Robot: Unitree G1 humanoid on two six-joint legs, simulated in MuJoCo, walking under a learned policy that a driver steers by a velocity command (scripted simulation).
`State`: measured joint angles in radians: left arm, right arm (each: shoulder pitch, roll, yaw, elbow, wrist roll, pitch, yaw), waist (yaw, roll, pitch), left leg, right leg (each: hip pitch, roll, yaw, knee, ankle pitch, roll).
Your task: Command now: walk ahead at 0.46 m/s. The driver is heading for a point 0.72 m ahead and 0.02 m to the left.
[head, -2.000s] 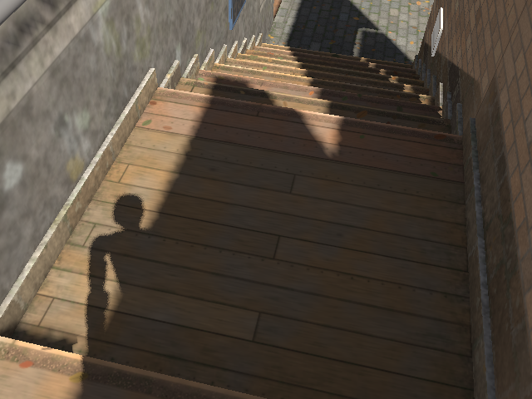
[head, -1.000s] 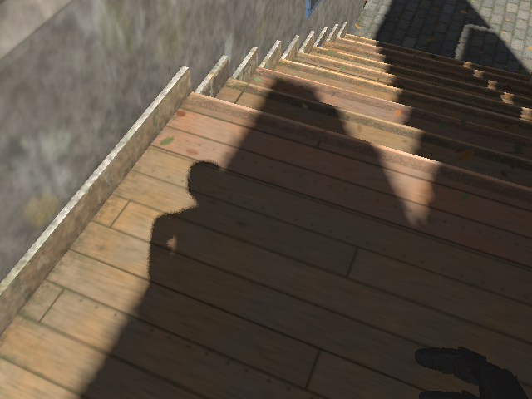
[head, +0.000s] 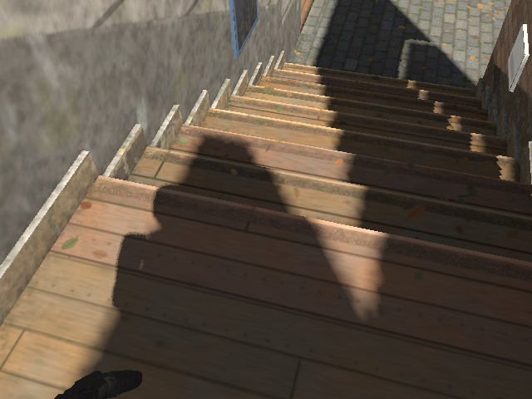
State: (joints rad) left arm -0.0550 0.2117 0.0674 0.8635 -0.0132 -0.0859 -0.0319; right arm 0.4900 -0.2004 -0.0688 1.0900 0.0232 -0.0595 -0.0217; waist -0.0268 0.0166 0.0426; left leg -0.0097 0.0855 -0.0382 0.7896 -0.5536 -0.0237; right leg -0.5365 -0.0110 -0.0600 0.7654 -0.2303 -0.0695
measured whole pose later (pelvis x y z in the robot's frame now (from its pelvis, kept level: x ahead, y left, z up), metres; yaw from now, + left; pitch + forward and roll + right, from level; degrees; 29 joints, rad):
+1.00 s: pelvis +0.54 +0.06 +0.04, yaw -1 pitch +1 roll +1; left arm 0.01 0.15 0.03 0.88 0.06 -0.05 -0.06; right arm 0.52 -0.09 -0.02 1.08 -0.08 -0.13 0.07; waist -0.07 -0.03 0.02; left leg 0.03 -0.07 0.06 0.22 -0.27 0.07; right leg -0.68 -0.07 0.01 0.62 0.14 -0.05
